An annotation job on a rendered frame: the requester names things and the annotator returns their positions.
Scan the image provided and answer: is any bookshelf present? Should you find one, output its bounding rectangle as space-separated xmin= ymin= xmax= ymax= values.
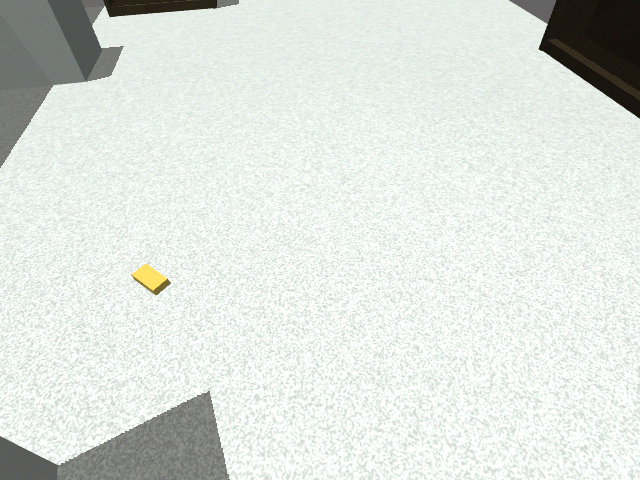
xmin=103 ymin=0 xmax=217 ymax=17
xmin=539 ymin=0 xmax=640 ymax=118

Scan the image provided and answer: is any small box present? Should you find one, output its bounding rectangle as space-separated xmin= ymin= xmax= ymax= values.
xmin=131 ymin=264 xmax=170 ymax=295

